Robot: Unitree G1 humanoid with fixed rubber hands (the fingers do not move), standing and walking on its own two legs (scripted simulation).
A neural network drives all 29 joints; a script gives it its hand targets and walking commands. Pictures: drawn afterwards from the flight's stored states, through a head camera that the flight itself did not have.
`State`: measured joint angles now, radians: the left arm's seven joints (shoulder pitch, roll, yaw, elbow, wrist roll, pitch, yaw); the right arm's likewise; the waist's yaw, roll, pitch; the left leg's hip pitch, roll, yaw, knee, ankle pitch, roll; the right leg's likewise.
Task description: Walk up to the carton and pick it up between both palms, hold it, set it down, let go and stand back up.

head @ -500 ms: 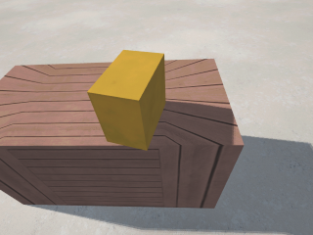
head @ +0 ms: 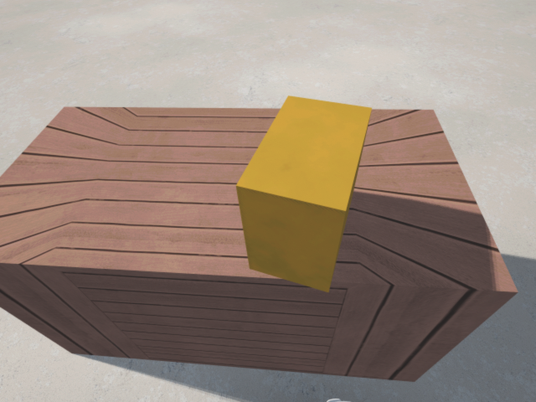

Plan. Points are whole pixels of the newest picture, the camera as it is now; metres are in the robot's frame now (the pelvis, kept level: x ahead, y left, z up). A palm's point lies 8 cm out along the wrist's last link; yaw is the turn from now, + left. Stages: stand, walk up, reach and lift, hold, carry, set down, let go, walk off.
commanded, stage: walk up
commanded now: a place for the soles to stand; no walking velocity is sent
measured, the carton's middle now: (308, 192) +0.49 -0.06 +0.02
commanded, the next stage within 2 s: none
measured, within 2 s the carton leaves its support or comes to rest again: neither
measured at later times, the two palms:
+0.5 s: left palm out of the picture +0.11 +0.36 -0.15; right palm out of the picture +0.08 -0.28 -0.06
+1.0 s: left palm out of the picture +0.15 +0.28 -0.14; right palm out of the picture +0.12 -0.34 -0.10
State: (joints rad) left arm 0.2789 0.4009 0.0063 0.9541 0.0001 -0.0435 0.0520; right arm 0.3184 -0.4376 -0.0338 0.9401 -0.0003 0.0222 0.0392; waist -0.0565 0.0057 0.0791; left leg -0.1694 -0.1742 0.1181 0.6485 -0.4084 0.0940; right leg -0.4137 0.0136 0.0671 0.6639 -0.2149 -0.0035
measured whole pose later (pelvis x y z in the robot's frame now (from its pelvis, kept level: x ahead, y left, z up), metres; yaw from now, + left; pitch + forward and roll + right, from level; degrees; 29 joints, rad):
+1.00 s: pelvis +0.05 -0.01 -0.02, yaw -5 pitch -3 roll -1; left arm 0.19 0.40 0.01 0.86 0.00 0.01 0.02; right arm 0.11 -0.39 -0.03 0.94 0.00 -0.02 -0.03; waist -0.01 -0.05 0.17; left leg -0.36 -0.01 0.05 0.87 -0.45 0.05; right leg -0.45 0.08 0.11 0.86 -0.37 0.01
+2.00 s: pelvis -0.04 -0.02 -0.01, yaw -6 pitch -5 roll -1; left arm 0.18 0.39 0.01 1.03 0.00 -0.04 0.04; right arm 0.18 -0.40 -0.03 0.94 0.00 0.02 0.02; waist -0.01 0.02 0.13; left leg -0.35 0.02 0.05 0.80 -0.36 0.03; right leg -0.37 0.02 0.11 0.86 -0.52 0.01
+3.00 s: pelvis +0.04 -0.01 +0.01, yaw -4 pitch -3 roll +1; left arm 0.23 0.40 0.01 0.93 0.00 -0.04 0.00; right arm 0.36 -0.41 -0.03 0.94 0.00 -0.04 0.02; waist -0.06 -0.04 0.07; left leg -0.19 -0.04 0.05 0.64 -0.39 0.05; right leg -0.47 0.00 0.11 0.82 -0.29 0.01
